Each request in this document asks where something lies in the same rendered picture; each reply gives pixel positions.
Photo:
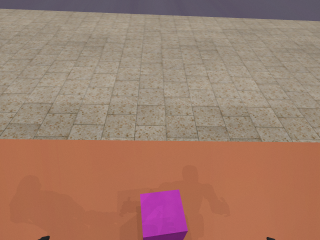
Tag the carton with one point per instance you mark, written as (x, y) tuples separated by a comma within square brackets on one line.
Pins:
[(163, 216)]

